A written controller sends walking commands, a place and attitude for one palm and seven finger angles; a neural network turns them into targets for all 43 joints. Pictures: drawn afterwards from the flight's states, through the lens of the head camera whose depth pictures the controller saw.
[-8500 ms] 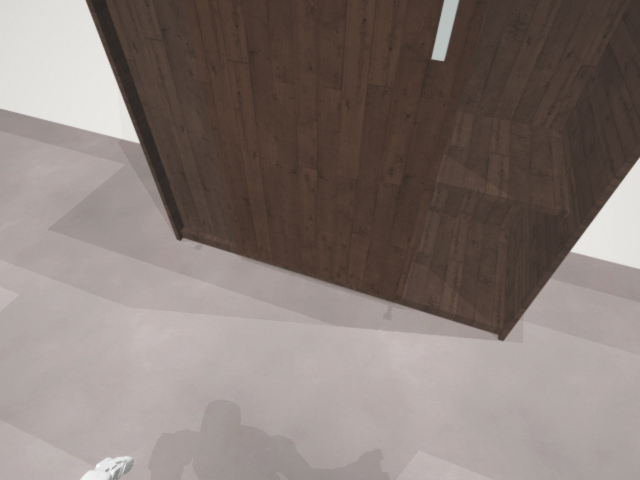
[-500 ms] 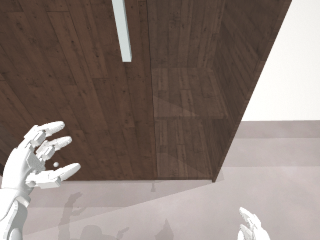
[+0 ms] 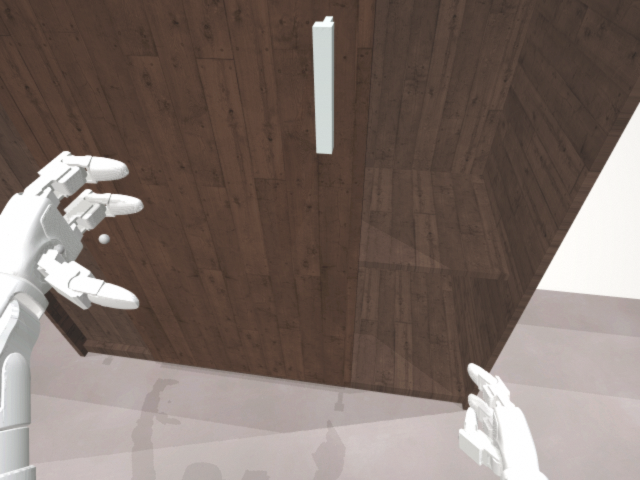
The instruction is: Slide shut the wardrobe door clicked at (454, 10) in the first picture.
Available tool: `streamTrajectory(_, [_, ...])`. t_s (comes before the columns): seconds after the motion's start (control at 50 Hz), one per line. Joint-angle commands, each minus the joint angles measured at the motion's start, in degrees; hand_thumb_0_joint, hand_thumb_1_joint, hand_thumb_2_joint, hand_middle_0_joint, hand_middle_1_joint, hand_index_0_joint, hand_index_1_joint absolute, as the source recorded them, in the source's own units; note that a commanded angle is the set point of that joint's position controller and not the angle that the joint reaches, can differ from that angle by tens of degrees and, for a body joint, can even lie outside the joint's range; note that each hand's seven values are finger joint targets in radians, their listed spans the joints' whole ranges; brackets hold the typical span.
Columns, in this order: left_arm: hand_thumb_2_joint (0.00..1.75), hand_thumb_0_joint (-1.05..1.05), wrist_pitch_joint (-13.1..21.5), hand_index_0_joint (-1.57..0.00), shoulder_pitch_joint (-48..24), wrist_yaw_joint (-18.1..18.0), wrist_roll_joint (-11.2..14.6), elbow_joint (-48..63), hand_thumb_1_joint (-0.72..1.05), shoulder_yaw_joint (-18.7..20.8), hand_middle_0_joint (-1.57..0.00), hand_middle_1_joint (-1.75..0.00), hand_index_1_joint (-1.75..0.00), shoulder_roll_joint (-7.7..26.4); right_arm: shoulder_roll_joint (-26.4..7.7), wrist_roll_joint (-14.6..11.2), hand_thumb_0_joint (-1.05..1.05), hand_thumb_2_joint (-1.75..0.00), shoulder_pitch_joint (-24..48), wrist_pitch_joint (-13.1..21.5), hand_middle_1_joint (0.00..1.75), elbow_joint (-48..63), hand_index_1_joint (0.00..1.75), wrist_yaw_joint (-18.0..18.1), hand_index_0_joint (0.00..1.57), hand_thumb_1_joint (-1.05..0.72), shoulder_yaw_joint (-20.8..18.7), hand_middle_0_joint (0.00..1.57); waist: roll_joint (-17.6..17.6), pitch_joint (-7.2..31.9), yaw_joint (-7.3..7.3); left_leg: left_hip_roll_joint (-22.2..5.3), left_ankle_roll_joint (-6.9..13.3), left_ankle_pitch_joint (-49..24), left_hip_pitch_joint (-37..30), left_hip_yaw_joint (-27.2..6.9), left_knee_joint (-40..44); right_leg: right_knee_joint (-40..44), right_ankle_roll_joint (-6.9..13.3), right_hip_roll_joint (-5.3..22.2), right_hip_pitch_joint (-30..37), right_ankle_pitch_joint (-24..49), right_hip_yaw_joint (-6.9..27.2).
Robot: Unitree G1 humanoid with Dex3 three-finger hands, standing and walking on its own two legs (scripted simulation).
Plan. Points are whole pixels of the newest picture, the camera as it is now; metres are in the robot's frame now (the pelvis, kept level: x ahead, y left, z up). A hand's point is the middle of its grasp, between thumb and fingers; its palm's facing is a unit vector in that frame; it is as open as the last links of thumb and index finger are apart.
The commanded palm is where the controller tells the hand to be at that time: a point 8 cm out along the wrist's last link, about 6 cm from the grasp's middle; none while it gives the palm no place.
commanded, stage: raise the hand with hooked fingers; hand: left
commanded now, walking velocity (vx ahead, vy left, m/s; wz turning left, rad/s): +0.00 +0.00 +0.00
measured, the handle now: (326, 87) +0.57 +0.08 +0.26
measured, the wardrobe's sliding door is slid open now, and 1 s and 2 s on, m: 0.36 0.36 0.36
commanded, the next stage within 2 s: move the hooked fingers beside the handle in 0.76 s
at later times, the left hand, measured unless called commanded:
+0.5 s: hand (125, 204) +0.29 +0.24 +0.25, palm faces -0.01 -0.99 -0.16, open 14.0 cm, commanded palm +0.25 +0.30 +0.28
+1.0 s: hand (107, 173) +0.30 +0.25 +0.28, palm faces +0.06 -0.99 -0.10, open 13.9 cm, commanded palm +0.27 +0.29 +0.27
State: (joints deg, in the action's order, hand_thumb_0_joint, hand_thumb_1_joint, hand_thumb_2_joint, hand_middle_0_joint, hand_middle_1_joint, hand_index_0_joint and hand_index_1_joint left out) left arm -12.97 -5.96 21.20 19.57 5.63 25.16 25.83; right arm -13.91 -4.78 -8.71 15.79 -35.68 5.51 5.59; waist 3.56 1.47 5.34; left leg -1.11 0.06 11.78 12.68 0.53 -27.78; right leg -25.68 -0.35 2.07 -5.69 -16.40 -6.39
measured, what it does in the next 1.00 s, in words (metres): stands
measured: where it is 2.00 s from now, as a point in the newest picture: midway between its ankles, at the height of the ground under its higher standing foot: outside the picture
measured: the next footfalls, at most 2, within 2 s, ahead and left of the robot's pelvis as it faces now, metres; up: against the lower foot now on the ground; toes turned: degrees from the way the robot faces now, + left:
none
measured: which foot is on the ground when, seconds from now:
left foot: down 0.00-1.00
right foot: down 0.00-1.00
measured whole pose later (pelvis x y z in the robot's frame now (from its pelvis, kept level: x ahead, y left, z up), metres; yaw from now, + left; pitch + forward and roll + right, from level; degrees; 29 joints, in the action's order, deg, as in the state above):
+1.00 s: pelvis +0.02 -0.02 +0.00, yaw +0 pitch -3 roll +0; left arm -21.0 -17.7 25.4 20.8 -1.2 30.1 30.7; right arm -15.2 -6.1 -9.2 11.9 -36.7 4.8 5.4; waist 4.2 2.4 4.4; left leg -1.9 -1.2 12.1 10.8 0.2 -25.9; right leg -24.5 0.8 1.1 -4.2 -17.2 -6.5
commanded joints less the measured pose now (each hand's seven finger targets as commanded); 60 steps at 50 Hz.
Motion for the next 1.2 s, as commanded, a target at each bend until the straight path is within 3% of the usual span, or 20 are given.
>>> streamTrajectory(0.0, [0.3,0.0,-3.3,-0.3,-19.6,1.74,0.56,8.95,-0.5,4.81,-0.3,-1.2,-1.2,16.09,-7.49,-0.86,0.0,-0.9,7.26,0.97,0.3,9.14,0.3,0.74,0.2,-0.9,-2.62,0.2,1.0,7.14,-1.62,1.73,1.22,-5.75,-9.51,-3.03,5.17,5.57,1.33,-3.03,-5.92,9.81,1.39])
streamTrajectory(0.1, [0.3,0.0,-1.3,-0.3,-27.49,2.18,1.17,16.99,-0.5,11.29,-0.3,-1.2,-1.2,23.55,-6.57,-0.33,0.0,-0.9,9.26,0.87,0.3,10.27,0.3,0.44,0.2,-0.9,-1.94,0.2,5.33,14.3,-0.76,2.26,1.3,-10.26,-14.18,-2.9,4.57,5.75,1.89,-3.14,-2.29,13.52,1.78])
streamTrajectory(0.2, [0.3,0.0,-4.82,-0.3,-27.55,3.97,2.37,1.98,-0.5,12.8,-0.3,-1.2,-1.2,24.66,-7.61,-0.99,0.0,-0.9,9.05,0.1,0.3,7.91,0.3,0.24,0.2,-0.9,-1.85,0.2,0.98,7.54,-0.84,2.34,1.49,-7.98,-10.45,-2.82,5.39,7.47,1.54,-2.95,-4.05,12.78,1.53])
streamTrajectory(0.24, [0.3,0.0,-6.85,-0.3,-30.03,4.41,0.6,-2.35,-0.5,10.11,-0.3,-1.2,-1.2,24.24,-8.27,-1.43,0.0,-0.9,9.01,-0.28,0.3,7.6,0.3,0.25,0.2,-0.9,-2.08,0.2,0.86,4.74,-1.39,2.18,1.48,-6.08,-9.14,-2.63,5.71,7.81,1.18,-2.61,-6.47,10.09,1.63])
streamTrajectory(0.28, [0.3,0.0,-8.48,-0.3,-26.86,5.31,0.25,-7.83,-0.5,5.23,-0.3,-1.2,-1.2,19.25,-8.16,-1.85,0.0,-0.9,8.62,-0.51,0.3,8.03,0.3,-0.06,0.2,-0.9,-2.26,0.2,-2.12,1.55,-1.78,2.09,1.37,-4.53,-7.18,-2.71,5.57,8.52,1.13,-2.44,-7.67,8.08,2.11])
streamTrajectory(0.34, [0.3,0.0,-9.57,-0.3,-26.26,6.9,0.07,-4.68,-0.5,3.24,-0.3,-1.2,-1.2,18.75,-8.99,-2.38,0.0,-0.9,9.2,-0.73,0.3,9.46,0.3,-0.43,0.2,-0.9,-2.86,0.2,-1.51,6.47,-1.92,2.29,1.6,-5.34,-9.27,-2.39,4.76,7.18,0.89,-2.07,-7.16,9.69,2.48])
streamTrajectory(0.42, [0.3,0.0,-6.45,-0.3,-28.67,7.57,2.03,9.18,-0.5,11.97,-0.3,-1.2,-1.2,26.83,-8.33,-1.83,0.0,-0.9,10.74,-0.35,0.3,11.87,0.3,-0.85,0.2,-0.9,-2.93,0.2,-0.39,16.95,-0.29,2.99,2.0,-10.82,-13.13,-1.98,3.27,5.53,0.88,-1.89,-0.97,16.48,3.39])
streamTrajectory(0.46, [0.3,0.0,-3.06,-0.3,-28.64,5.89,2.63,14.83,-0.5,16.61,-0.3,-1.2,-1.2,29.64,-7.71,-1.2,0.0,-0.9,10.74,0.13,0.3,12.25,0.3,-0.75,0.2,-0.9,-2.94,0.2,0.43,19.51,0.19,2.91,2.13,-13.39,-14.34,-1.76,2.97,4.74,0.98,-2.05,0.69,19.13,3.16])
streamTrajectory(0.48, [0.3,0.0,-1.94,-0.3,-27.48,4.67,3.24,15.24,-0.5,19.44,-0.3,-1.2,-1.2,31.95,-7.44,-0.69,0.0,-0.9,10.45,0.03,0.3,11.5,0.3,-0.82,0.2,-0.9,-2.67,0.2,0.42,17.47,0.89,2.89,2.03,-13.73,-12.39,-1.9,2.68,5.15,1.11,-1.9,1.53,19.68,3.48])
streamTrajectory(0.52, [0.3,0.0,-1.13,-0.3,-25.87,3.11,3.62,10.58,-0.5,19.57,-0.3,-1.2,-1.2,29.02,-7.12,-0.67,0.0,-0.9,9.4,0.35,0.3,10.3,0.3,-0.82,0.2,-0.9,-2.89,0.2,-0.06,13.79,0.18,2.46,2.04,-12.33,-11.81,-1.34,2.97,5.41,0.93,-2.19,-1.17,18.74,2.82])
streamTrajectory(0.58, [0.3,0.0,-4.36,-0.3,-26.36,2.21,2.86,1.92,-0.5,15.72,-0.3,-1.2,-1.2,25.31,-7.74,-1.15,0.0,-0.9,8.85,-0.1,0.3,8.52,0.3,-0.73,0.2,-0.9,-3.08,0.2,4.18,5.82,-0.12,2.29,1.49,-9.36,-8.8,-1.29,3.53,6.53,1.19,-1.82,-4.77,15.18,3.19])
streamTrajectory(0.62, [0.3,0.0,-7.28,-0.3,-28.91,2.66,0.99,-1.01,-0.5,9.85,-0.3,-1.2,-1.2,22.14,-8.37,-1.76,0.0,-0.9,8.85,-0.34,0.3,8.2,0.3,-0.46,0.2,-0.9,-3.12,0.2,4.95,3.63,-1.6,2.1,1.46,-8.27,-8.97,-1.05,3.94,6.45,0.81,-1.85,-7.23,13.81,2.8])
streamTrajectory(0.68, [0.3,0.0,-9.2,-0.3,-28.67,3.96,-0.45,-1.19,-0.5,2.86,-0.3,-1.2,-1.2,17.38,-8.17,-2.2,0.0,-0.9,8.2,-0.75,0.3,9.12,0.3,-0.15,0.2,-0.9,-3.18,0.2,1.16,4.61,-2.55,2.07,1.73,-8.22,-9.52,-1.34,3.4,6.33,0.57,-1.74,-7.38,13.91,3.09])
streamTrajectory(0.76, [0.3,0.0,-8.01,-0.3,-29.58,6.24,0.59,6.52,-0.5,8.44,-0.3,-1.2,-1.2,23.67,-8.35,-2.07,0.0,-0.9,9.95,-0.77,0.3,10.8,0.3,0.15,0.2,-0.9,-3.18,0.2,-0.62,13.86,-1.83,2.49,2.29,-10.61,-13.62,-1.55,2.43,4.82,0.28,-1.74,-4.1,17.7,3.45])
streamTrajectory(0.86, [0.3,0.0,-3.24,-0.3,-27.92,4.55,2.91,9.27,-0.5,16.46,-0.3,-1.2,-1.2,27.67,-7.29,-1.15,0.0,-0.9,9.99,-0.51,0.3,10.38,0.3,-0.1,0.2,-0.9,-2.69,0.2,0.14,15.74,-0.56,2.63,2.02,-13.64,-13.69,-1.57,2.79,4.07,0.8,-2.59,-1.83,20.18,1.73])
streamTrajectory(0.92, [0.3,0.0,-4.84,-0.3,-31.12,2.88,2.55,0.42,-0.5,11.58,-0.3,-1.2,-1.2,22.55,-7.33,-1.33,0.0,-0.9,9.25,-0.35,0.3,8.11,0.3,-0.27,0.2,-0.9,-2.65,0.2,1.78,7.41,-1.71,2.19,1.59,-9.28,-11.16,-1.79,3.68,5.65,0.81,-2.6,-6.87,15.03,1.71])
streamTrajectory(0.98, [0.3,0.0,-8.16,-0.3,-33.53,2.39,0.5,-4.49,-0.5,4.55,-0.3,-1.2,-1.2,18.12,-7.72,-1.81,0.0,-0.9,8.8,-0.71,0.3,7.54,0.3,-0.05,0.2,-0.9,-2.75,0.2,2.02,4.32,-2.48,2.11,1.48,-7.33,-9.54,-2.04,4.25,6.34,0.9,-2.15,-8.18,12.17,2.04])
streamTrajectory(1.08, [0.3,0.0,-7.91,-0.3,-42.07,2.59,-1.71,3.67,-0.5,-3.17,-0.3,-1.2,-1.2,14.46,-7.12,-1.85,0.0,-0.9,9.32,-0.97,0.3,9.31,0.3,0.22,0.2,-0.9,-2.7,0.2,2.12,10.86,-3.94,2.18,1.94,-9.03,-13.36,-2.62,3.52,5.44,1.3,-1.89,-6.82,13.25,2.17])
streamTrajectory(1.12, [0.3,0.0,-5.66,-0.3,-43.54,1.97,-1.23,5.21,-0.5,1.77,-0.3,-1.2,-1.2,18.41,-7.39,-1.33,0.0,-0.9,9.26,-0.77,0.3,9.26,0.3,0.32,0.2,-0.9,-2.95,0.2,0.23,16.49,-3.42,2.33,2.11,-10.9,-15.98,-2.82,3.09,4.88,1.23,-2.31,-5.07,15.39,2.22])
streamTrajectory(1.18, [0.3,0.0,-3.35,-0.3,-44.26,-0.19,-0.32,1.89,-0.5,6.95,-0.3,-1.2,-1.2,21.74,-7.33,-0.62,0.0,-0.9,9.15,-1.16,0.3,7.94,0.3,0.31,0.2,-0.9,-2.74,0.2,-1.4,17.16,-2.04,2.35,1.7,-11.76,-14.14,-2.8,3.35,4.68,1.31,-2.27,-2.54,16.15,1.96])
